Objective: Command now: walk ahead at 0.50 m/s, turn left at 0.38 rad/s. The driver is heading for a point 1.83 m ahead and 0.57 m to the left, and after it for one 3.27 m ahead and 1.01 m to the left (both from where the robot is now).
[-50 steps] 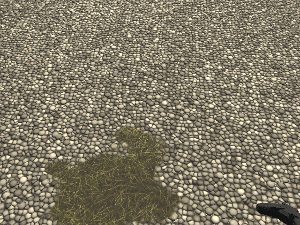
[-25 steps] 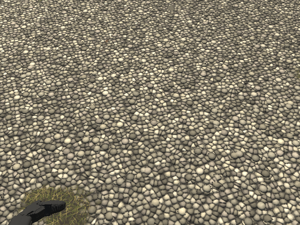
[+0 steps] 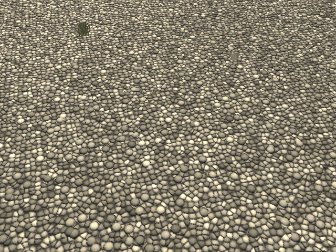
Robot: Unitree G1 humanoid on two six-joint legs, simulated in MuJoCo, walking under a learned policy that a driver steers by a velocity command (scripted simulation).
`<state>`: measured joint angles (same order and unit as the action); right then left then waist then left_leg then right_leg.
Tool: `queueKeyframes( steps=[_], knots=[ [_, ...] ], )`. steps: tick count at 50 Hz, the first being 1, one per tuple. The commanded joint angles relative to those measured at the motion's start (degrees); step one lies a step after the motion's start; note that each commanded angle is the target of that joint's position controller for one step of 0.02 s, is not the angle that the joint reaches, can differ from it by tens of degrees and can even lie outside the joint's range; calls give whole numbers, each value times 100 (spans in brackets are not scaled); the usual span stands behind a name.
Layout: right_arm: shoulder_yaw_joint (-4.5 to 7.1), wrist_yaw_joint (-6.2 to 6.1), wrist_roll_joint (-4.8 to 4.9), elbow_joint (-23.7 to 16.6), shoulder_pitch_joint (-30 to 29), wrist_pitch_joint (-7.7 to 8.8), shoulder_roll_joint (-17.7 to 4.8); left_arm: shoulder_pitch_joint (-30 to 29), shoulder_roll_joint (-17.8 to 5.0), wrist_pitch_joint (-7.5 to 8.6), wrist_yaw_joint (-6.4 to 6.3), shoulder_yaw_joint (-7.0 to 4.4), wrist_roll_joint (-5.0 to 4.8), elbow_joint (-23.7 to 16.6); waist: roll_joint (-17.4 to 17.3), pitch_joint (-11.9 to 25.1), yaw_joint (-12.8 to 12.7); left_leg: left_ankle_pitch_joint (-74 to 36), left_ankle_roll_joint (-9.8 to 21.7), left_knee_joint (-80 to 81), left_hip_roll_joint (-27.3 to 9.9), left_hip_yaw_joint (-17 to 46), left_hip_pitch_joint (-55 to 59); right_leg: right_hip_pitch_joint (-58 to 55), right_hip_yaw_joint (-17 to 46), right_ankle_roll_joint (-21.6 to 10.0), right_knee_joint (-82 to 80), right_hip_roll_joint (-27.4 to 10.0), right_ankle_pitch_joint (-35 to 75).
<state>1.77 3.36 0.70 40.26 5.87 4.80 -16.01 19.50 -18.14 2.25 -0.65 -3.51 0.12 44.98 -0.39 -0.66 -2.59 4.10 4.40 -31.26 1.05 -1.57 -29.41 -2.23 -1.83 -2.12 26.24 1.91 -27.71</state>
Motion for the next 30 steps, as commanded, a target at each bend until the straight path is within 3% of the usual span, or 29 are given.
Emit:
queueKeyframes(
  steps=[1, 2, 3, 4, 5, 6, 9, 12, 15, 17, 20, 22, 23, 24, 25, 26, 27, 28, 29, 30],
  knots=[
    [551, -65, 35, -50, 1842, 19, -1723, 597, -97, 192, -5, 70, 149, -659, -1616, 1991, 484, 554, 1760, 628, -1893, 4089, 4933, 3648, 135, 255, 4609, 287, 202],
    [418, -82, 104, -65, 1985, -9, -1158, 170, -535, 355, 85, 21, 26, -615, -1027, 2110, 855, 1452, 1619, 1167, -1871, 4594, 5228, 4348, 941, 191, 5084, 106, -361],
    [379, -125, 58, -141, 1679, -32, -1033, -408, -726, 466, 151, -27, -163, -832, -716, 1300, 901, 1376, 1400, 1310, -1740, 3842, 4610, 4731, 919, 133, 5027, -158, 97],
    [375, -150, 17, -234, 1375, -52, -1020, -732, -667, 534, 138, 3, -126, -917, -114, 837, 781, 900, 1276, 1382, -1543, 3327, 3844, 4645, 816, 110, 4667, -377, 483],
    [345, -164, -5, -301, 1125, -70, -932, -880, -664, 552, 110, -25, 1, -959, 127, 466, 598, 244, 1234, 1488, -1369, 2950, 3158, 4460, 754, 164, 4198, -517, 707],
    [308, -188, -64, -379, 992, -70, -860, -796, -657, 518, 96, -51, 56, -983, -29, 407, 401, -273, 1231, 1602, -1218, 2713, 2721, 4106, 772, 213, 3964, -618, 855],
    [319, -254, -20, -402, 895, -79, -869, -585, -487, 373, 58, -22, 99, -942, -252, 282, 192, -968, 1293, 1791, -1017, 2252, 2029, 3837, 618, 477, 3297, -667, 946],
    [382, -357, 22, -316, 1047, -111, -1051, -1131, -295, 329, 27, 55, 112, -1065, -268, 111, 337, -1020, 1112, 1836, -726, 1822, 1560, 3708, 496, 673, 2189, -543, 1956],
    [393, -421, 60, -207, 1299, -187, -1063, -1755, -181, 387, 73, 99, 57, -1159, -389, 114, 595, -633, 834, 1680, -495, 1699, 1379, 3184, 460, 697, 1016, -261, 3032],
    [402, -438, 86, -124, 1508, -233, -1073, -2052, -241, 431, 119, 78, -5, -1225, -429, 118, 703, -362, 769, 1528, -574, 1947, 1531, 2998, 514, 662, 623, -132, 3203],
    [402, -458, 99, -87, 1576, -292, -1017, -2093, -443, 494, 167, -20, -47, -1241, -554, 128, 622, -73, 652, 1102, -772, 2504, 2082, 2836, 717, 488, 167, -96, 2781],
    [405, -456, 78, -128, 1418, -322, -966, -1629, -577, 539, 154, -114, -56, -1122, -699, 215, 321, -274, 513, 678, -756, 2670, 2143, 2199, 642, 254, -98, -114, 2502],
    [347, -438, 52, -184, 1360, -312, -794, -1109, -725, 561, 117, -197, -5, -1019, -636, 570, 50, -469, 345, 67, -506, 2484, 1958, 1294, 699, 48, -205, -315, 2512],
    [227, -413, -34, -303, 1360, -284, -468, -270, -1018, 565, 62, -285, 82, -959, -87, 1342, -301, 265, 139, -1427, -164, 2020, 1298, -144, 1552, -331, -74, -1251, 2212],
    [115, -409, 108, -456, 2167, -231, -153, 209, -1427, 473, 78, -396, 121, -737, 1774, 2005, 14, 2858, -223, -3185, 595, 1226, -687, -1874, 4087, -1282, -458, -2501, 1092],
    [207, -424, 153, -326, 2154, -220, -714, 151, -944, 443, 110, -311, -30, -790, 1397, 1656, -88, 2901, -311, -3980, 102, 1269, -1423, -1668, 4717, -1252, -765, -2631, -180],
    [305, -420, 123, -370, 1536, -249, -1025, -71, -609, 416, 86, -220, -32, -832, 821, 898, -248, 2348, -364, -4205, -87, 1193, -1598, -989, 3823, -990, -868, -2350, -112],
    [320, -427, 65, -439, 1212, -277, -992, -335, -519, 383, 81, -172, 23, -844, 457, 477, -170, 1935, -411, -4140, -265, 1005, -1455, -326, 3064, -832, -951, -2095, 620],
    [336, -407, 17, -516, 1012, -276, -923, -495, -408, 366, 81, -135, 39, -791, 434, 160, -83, 1669, -439, -3914, -406, 974, -1379, 165, 2537, -794, -1080, -1878, 1257],
    [344, -369, 48, -544, 1019, -295, -821, -573, -330, 373, 72, -101, 72, -755, 585, 55, 43, 1506, -440, -3771, -547, 935, -1151, 508, 2085, -727, -1223, -1705, 1632]
  ],
)
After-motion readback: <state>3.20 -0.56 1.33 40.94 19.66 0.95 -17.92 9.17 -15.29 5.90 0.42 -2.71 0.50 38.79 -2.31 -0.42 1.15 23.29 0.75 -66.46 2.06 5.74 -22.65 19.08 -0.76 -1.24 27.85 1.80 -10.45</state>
